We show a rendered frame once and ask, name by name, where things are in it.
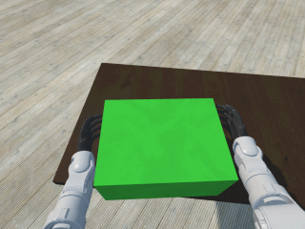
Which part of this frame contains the table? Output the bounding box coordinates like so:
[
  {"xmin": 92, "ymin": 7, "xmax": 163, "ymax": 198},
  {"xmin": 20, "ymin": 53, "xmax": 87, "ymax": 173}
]
[{"xmin": 52, "ymin": 62, "xmax": 305, "ymax": 211}]

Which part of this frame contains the right robot hand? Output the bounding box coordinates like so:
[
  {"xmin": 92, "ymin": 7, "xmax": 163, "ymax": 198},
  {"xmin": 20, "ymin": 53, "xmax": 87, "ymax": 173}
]
[{"xmin": 215, "ymin": 104, "xmax": 248, "ymax": 141}]

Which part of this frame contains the left robot hand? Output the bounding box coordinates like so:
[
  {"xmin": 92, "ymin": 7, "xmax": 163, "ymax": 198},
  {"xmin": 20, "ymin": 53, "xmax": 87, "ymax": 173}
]
[{"xmin": 76, "ymin": 114, "xmax": 103, "ymax": 152}]

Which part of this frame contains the right robot upper arm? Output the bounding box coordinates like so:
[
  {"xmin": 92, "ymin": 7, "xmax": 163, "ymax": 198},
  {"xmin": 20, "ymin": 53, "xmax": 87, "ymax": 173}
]
[{"xmin": 253, "ymin": 203, "xmax": 305, "ymax": 229}]

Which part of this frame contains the right robot forearm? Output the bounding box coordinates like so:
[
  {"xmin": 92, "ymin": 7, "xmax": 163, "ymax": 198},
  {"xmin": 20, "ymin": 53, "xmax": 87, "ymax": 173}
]
[{"xmin": 233, "ymin": 136, "xmax": 305, "ymax": 215}]

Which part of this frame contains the carton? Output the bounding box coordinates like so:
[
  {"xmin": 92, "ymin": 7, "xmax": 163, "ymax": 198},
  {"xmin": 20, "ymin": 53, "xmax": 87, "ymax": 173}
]
[{"xmin": 93, "ymin": 98, "xmax": 238, "ymax": 200}]

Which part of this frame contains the left robot forearm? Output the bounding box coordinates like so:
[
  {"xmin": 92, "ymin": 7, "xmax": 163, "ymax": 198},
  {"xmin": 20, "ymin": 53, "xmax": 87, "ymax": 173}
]
[{"xmin": 42, "ymin": 151, "xmax": 96, "ymax": 229}]

